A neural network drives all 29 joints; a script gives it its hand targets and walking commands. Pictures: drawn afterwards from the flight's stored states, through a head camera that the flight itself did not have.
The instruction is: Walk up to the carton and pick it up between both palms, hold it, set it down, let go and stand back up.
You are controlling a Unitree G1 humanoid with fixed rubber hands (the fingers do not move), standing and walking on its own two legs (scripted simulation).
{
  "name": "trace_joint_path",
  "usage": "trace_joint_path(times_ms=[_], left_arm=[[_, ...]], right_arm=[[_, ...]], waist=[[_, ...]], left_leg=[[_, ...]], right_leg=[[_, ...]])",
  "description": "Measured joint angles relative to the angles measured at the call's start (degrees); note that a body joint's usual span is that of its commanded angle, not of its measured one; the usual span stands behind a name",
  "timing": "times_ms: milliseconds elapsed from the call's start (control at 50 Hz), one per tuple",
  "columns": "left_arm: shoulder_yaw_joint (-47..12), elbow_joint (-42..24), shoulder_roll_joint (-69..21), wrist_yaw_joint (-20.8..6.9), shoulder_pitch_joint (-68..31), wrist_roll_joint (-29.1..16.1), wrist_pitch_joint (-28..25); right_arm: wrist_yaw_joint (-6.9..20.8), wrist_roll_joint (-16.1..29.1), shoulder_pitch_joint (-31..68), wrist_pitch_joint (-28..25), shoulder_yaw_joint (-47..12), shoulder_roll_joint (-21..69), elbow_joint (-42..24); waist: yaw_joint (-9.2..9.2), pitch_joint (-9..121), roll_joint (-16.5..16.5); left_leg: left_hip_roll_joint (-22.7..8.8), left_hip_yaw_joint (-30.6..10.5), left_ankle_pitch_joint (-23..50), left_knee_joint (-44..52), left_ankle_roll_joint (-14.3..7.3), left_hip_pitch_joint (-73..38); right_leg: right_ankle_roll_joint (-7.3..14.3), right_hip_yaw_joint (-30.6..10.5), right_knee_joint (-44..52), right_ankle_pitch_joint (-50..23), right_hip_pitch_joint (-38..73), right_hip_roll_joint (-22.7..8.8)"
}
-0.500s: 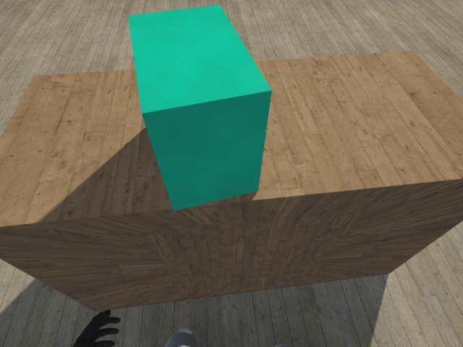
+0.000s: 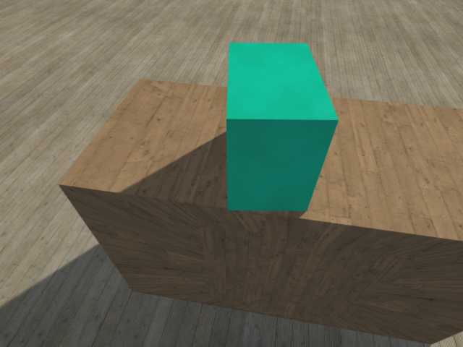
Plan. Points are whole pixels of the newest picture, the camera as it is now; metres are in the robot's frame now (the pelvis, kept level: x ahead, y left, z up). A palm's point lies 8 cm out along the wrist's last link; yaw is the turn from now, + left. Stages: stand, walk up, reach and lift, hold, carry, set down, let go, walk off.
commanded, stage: walk up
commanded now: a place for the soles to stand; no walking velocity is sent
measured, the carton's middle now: (267, 126) +0.58 -0.02 +0.07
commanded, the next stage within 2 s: none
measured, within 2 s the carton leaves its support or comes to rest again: neither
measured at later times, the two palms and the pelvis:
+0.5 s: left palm out of the picture +0.11 +0.27 -0.10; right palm out of the picture +0.10 -0.23 -0.12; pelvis +0.05 +0.02 +0.00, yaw -1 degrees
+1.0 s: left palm out of the picture +0.14 +0.27 -0.10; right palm out of the picture +0.13 -0.23 -0.11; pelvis +0.06 +0.03 +0.00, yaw -3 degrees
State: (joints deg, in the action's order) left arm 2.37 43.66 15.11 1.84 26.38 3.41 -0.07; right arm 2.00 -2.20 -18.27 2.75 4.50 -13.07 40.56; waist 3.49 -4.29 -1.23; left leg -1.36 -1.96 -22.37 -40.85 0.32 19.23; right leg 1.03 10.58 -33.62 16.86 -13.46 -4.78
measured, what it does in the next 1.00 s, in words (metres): steps on the spot: left foot, then right foot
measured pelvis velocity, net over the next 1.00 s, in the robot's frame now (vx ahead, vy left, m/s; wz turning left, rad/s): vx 0.06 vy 0.03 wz -0.05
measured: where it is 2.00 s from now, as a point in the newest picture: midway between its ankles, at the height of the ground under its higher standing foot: outside the picture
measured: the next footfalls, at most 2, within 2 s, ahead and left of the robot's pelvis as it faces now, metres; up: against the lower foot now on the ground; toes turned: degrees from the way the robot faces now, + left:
left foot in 0.02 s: +0.08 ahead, +0.13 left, +0.00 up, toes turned +0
right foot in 0.36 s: +0.15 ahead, -0.11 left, +0.00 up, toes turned -7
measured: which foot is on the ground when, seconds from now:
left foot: up 0.00-0.00, down 0.02-1.00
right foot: down 0.00-0.06, up 0.08-0.34, down 0.36-1.00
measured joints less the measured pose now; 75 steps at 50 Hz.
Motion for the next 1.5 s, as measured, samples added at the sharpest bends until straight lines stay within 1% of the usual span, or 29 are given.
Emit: trace_joint_path(times_ms=[20,40,60,80,100,120,160,200,240,300,360,380,420,480,600,800,1160,1200,1220,1280,1320,1340,1380,1400,1420,1440,1480,1500], left_arm=[[0.14,0.29,0.37,-0.16,0.55,-0.23,0.42],[0.26,0.66,0.80,-0.37,0.81,-0.56,0.89],[0.29,1.06,1.15,-0.60,0.98,-0.97,1.40],[0.18,1.24,1.17,-0.84,1.28,-1.38,1.95],[0.08,1.25,1.03,-1.00,1.50,-1.66,2.56],[0.02,1.11,0.91,-1.15,1.50,-1.83,3.08],[-0.10,0.45,0.75,-1.39,1.08,-2.10,3.35],[-0.17,-0.43,0.43,-1.48,0.43,-1.98,2.77],[-0.21,-1.30,-0.04,-1.49,-0.25,-1.85,2.13],[-0.26,-2.38,-0.77,-1.47,-1.32,-1.91,1.52],[-0.28,-3.37,-1.23,-1.31,-2.34,-1.73,0.59],[-0.38,-3.17,-1.77,-1.19,-3.03,-1.59,0.38],[-0.86,-3.35,-2.26,-1.13,-3.60,-1.86,0.10],[-1.25,-3.12,-2.35,-1.36,-4.50,-2.71,0.14],[-1.81,-4.26,-1.68,-1.55,-6.46,-3.05,-0.60],[-2.07,-4.11,-1.37,-1.29,-7.65,-3.13,0.17],[-1.91,-1.66,-1.48,-1.22,-6.93,-2.93,0.22],[-1.54,-1.59,-1.41,-1.47,-6.41,-2.47,0.26],[-1.19,-1.45,-1.34,-1.64,-5.92,-2.02,0.43],[-0.22,-0.82,-1.22,-2.11,-4.13,-1.05,1.06],[0.21,-0.57,-1.18,-2.40,-3.40,-0.91,0.84],[0.39,-0.65,-1.22,-2.55,-3.23,-0.92,0.48],[0.59,-1.07,-1.48,-2.76,-3.03,-0.90,-0.61],[0.54,-1.11,-1.85,-2.70,-3.17,-0.86,-1.05],[0.43,-1.26,-2.13,-2.55,-3.30,-0.90,-1.29],[0.32,-1.38,-2.39,-2.34,-3.42,-1.08,-1.33],[0.09,-1.44,-2.87,-1.79,-3.67,-1.41,-1.01],[-0.09,-1.47,-3.08,-1.47,-3.79,-1.41,-0.78]], right_arm=[[0.00,0.05,-0.06,-0.68,-0.07,0.20,-0.34],[-0.14,0.06,0.09,-1.36,-0.10,0.54,-0.33],[-0.39,0.01,0.29,-1.84,-0.27,0.90,-0.17],[-0.75,0.03,0.17,-2.17,-0.62,0.99,-0.14],[-1.23,0.26,-0.12,-2.32,-1.01,0.97,0.00],[-1.74,0.52,-0.45,-2.33,-1.31,1.02,0.32],[-2.59,0.69,-1.11,-2.14,-1.86,1.26,1.10],[-2.95,0.63,-1.70,-1.93,-2.34,1.29,1.66],[-2.97,0.59,-2.06,-1.72,-2.60,1.09,2.12],[-2.85,0.75,-2.06,-1.29,-2.72,0.57,2.46],[-2.52,1.42,-1.40,-0.77,-3.06,-0.26,2.88],[-2.38,1.73,-0.93,-0.60,-3.12,-0.74,3.26],[-2.13,1.93,-0.73,-0.39,-3.31,-1.14,3.30],[-1.88,1.44,-0.41,-0.74,-3.71,-1.22,3.25],[-1.73,1.54,1.10,-2.24,-4.62,-1.48,3.75],[-1.78,1.88,3.15,-1.64,-4.86,-1.88,3.53],[-1.69,2.15,2.98,-1.44,-5.13,-1.62,4.59],[-1.63,1.40,2.30,-1.80,-4.88,-1.41,4.42],[-1.65,0.89,1.62,-2.17,-4.73,-1.28,4.27],[-1.98,-0.12,-0.42,-2.80,-4.40,-1.27,4.63],[-2.11,-0.33,-1.73,-3.10,-4.17,-1.47,5.03],[-2.06,-0.26,-2.39,-3.16,-4.10,-1.68,5.27],[-1.81,0.15,-3.61,-2.90,-3.94,-2.30,6.00],[-1.73,0.49,-4.04,-2.57,-3.84,-2.70,6.51],[-1.72,0.76,-4.40,-2.11,-3.74,-2.89,6.84],[-1.83,0.81,-4.68,-1.55,-3.68,-2.91,6.91],[-2.13,0.57,-4.68,-0.60,-3.70,-2.84,6.60],[-2.27,0.52,-4.52,-0.46,-3.73,-2.77,6.31]], waist=[[-0.18,0.37,0.36],[-0.47,0.38,1.30],[-0.69,0.24,2.54],[-1.12,0.55,3.08],[-1.72,1.09,3.12],[-2.30,1.49,3.17],[-3.12,1.83,3.62],[-3.66,1.89,3.97],[-4.16,1.92,3.88],[-4.68,1.92,3.37],[-4.20,1.70,2.63],[-4.03,1.38,1.32],[-3.89,1.90,-0.07],[-3.90,2.67,-0.34],[-3.89,2.02,0.14],[-3.62,2.19,1.35],[-3.42,1.51,1.21],[-3.40,1.69,1.48],[-3.49,1.95,1.65],[-3.83,2.85,1.79],[-4.41,2.66,1.85],[-4.61,2.33,1.83],[-4.60,1.50,1.28],[-4.45,1.16,0.40],[-4.19,1.09,-0.17],[-3.74,1.14,-0.36],[-2.94,0.80,-0.38],[-2.62,0.46,-0.37]], left_leg=[[0.03,0.36,1.98,3.18,-0.69,-1.53],[0.73,0.64,5.58,4.68,-0.95,-2.03],[1.66,1.20,6.55,4.16,-1.01,-2.05],[2.15,1.45,6.02,3.23,-1.16,-1.80],[2.24,1.37,5.10,2.56,-1.50,-1.59],[2.30,1.21,4.44,2.55,-1.90,-1.80],[2.56,1.10,4.61,4.15,-2.21,-3.00],[2.79,1.22,5.51,6.13,-2.21,-4.29],[2.82,1.38,5.83,7.34,-2.29,-5.23],[2.79,1.86,5.22,7.28,-2.06,-5.74],[2.48,2.68,3.00,4.30,-1.39,-4.94],[1.61,2.42,2.15,3.21,-1.10,-4.78],[0.87,2.14,1.77,3.15,-0.54,-4.72],[1.24,2.60,2.64,5.84,-0.74,-5.62],[1.42,3.00,3.92,9.54,-0.74,-7.32],[1.38,3.84,3.04,9.73,-0.94,-8.71],[1.42,5.62,3.65,10.80,-1.52,-9.60],[1.49,6.01,3.43,10.64,-1.70,-9.77],[1.47,6.20,2.98,10.28,-1.91,-9.90],[0.65,7.06,1.57,9.78,-2.27,-10.70],[0.05,7.38,1.37,10.21,-1.65,-11.58],[-0.23,7.42,1.20,10.22,-1.14,-11.97],[-1.19,7.23,0.02,8.82,0.01,-12.35],[-2.08,6.81,-0.91,7.45,0.31,-12.14],[-2.50,6.16,-2.36,5.61,0.08,-11.42],[-2.17,5.29,-5.32,3.15,0.08,-10.32],[-0.88,3.87,-10.40,-3.36,0.21,-7.43],[-0.36,3.47,-11.26,-6.20,0.25,-5.90]], right_leg=[[-0.39,0.12,-1.41,0.82,-0.66,-0.38],[-0.81,-0.10,-3.40,2.03,-1.43,-1.32],[-0.98,-0.94,-5.74,4.29,-2.16,-2.29],[-0.99,-2.29,-8.42,8.50,-3.20,-2.19],[-1.01,-4.04,-11.62,12.20,-4.50,-1.19],[-1.00,-5.64,-14.82,14.11,-5.73,-0.14],[-1.24,-8.00,-18.71,14.20,-7.63,1.24],[-1.73,-9.29,-19.23,12.79,-8.76,1.82],[-2.24,-9.78,-17.54,11.52,-8.98,2.11],[-2.41,-9.81,-11.13,7.73,-7.29,2.30],[-1.61,-9.70,-1.94,-1.75,-3.66,2.95],[-1.32,-9.39,-1.67,-2.59,-3.33,3.80],[-0.91,-9.07,-1.70,-1.51,-3.35,4.52],[-0.86,-9.54,-0.73,-0.74,-3.27,4.21],[-1.04,-9.94,1.89,-1.72,-2.19,4.09],[-1.22,-10.78,1.50,-0.86,-1.39,4.19],[-1.86,-12.57,2.50,-2.10,-1.16,4.31],[-1.28,-12.93,1.19,-0.72,-1.65,4.35],[-0.82,-12.97,-0.61,1.74,-2.16,4.40],[-0.69,-10.93,-5.73,7.10,-4.41,4.42],[-0.79,-9.88,-5.53,6.83,-5.20,4.10],[-0.72,-9.54,-3.71,5.14,-5.03,3.88],[-0.27,-8.65,-0.39,-3.39,-3.65,4.21],[0.23,-8.11,-0.31,-4.50,-3.21,4.97],[0.82,-7.78,-0.49,-3.41,-3.03,5.54],[1.33,-7.80,-0.69,-2.12,-3.04,5.82],[1.96,-8.16,-0.11,-1.12,-2.57,6.00],[2.07,-8.32,0.67,-1.35,-2.08,6.01]])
